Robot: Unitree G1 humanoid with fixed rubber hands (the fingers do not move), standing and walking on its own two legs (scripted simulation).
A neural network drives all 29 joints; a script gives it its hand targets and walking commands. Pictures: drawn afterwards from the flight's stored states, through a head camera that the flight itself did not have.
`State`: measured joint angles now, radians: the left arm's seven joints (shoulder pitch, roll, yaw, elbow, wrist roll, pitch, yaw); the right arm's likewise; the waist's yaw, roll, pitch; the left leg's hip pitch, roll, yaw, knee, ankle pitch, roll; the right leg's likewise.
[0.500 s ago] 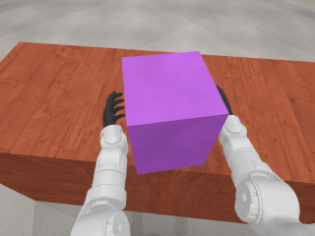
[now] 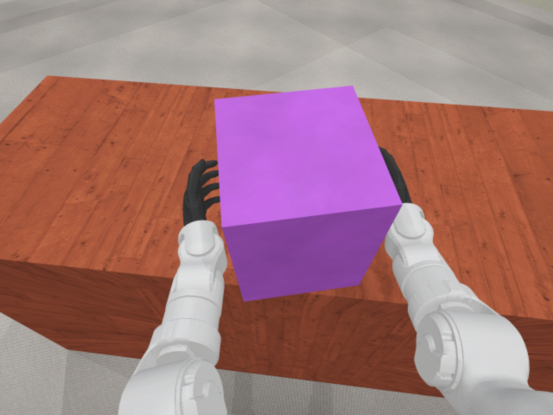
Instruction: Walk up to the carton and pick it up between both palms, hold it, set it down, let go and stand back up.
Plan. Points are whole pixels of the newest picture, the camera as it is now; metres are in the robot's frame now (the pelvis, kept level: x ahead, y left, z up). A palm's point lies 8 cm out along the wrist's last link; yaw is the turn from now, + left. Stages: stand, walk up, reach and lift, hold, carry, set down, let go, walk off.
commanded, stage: reach and lift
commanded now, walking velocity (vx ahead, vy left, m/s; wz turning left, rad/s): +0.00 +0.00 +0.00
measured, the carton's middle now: (294, 201) +0.43 +0.03 +0.06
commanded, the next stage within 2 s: none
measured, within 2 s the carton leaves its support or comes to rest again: leaves its support in 0.38 s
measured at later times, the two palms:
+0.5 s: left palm (176, 209) +0.37 +0.19 +0.09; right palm (375, 190) +0.44 -0.09 +0.09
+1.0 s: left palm (162, 171) +0.37 +0.19 +0.17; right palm (396, 176) +0.40 -0.10 +0.16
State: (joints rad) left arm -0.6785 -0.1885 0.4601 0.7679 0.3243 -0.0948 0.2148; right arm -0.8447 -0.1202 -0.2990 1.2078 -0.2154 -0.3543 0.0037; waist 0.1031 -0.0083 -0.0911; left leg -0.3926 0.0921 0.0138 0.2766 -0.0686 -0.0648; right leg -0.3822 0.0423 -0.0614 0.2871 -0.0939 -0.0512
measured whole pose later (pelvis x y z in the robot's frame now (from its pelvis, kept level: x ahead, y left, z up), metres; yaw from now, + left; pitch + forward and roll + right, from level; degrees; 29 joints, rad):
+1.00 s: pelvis -0.01 +0.01 +0.00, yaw +2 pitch -2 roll +0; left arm -0.76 -0.04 0.29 0.56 0.21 0.46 0.17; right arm -0.81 -0.06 -0.18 0.91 0.07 0.14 -0.09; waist 0.02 -0.04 -0.06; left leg -0.19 0.06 -0.01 0.34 -0.12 -0.05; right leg -0.16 0.01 -0.09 0.34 -0.15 -0.03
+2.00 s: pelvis +0.00 +0.05 +0.00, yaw +3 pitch -6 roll -2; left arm -0.79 0.03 0.24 0.36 0.21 0.76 0.09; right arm -0.79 -0.11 -0.02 0.60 0.28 0.47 -0.24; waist -0.10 0.00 -0.05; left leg -0.14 0.03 -0.01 0.44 -0.20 -0.01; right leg -0.06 -0.02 -0.08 0.33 -0.17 0.02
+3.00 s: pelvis +0.00 +0.04 +0.00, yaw +2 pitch -5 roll -2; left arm -0.89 0.05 0.29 0.38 0.20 0.87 0.07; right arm -0.90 -0.15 0.01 0.61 0.36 0.61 -0.29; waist -0.08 0.02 -0.10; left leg -0.15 0.05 -0.01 0.43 -0.19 -0.02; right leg -0.07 0.00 -0.08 0.33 -0.17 0.01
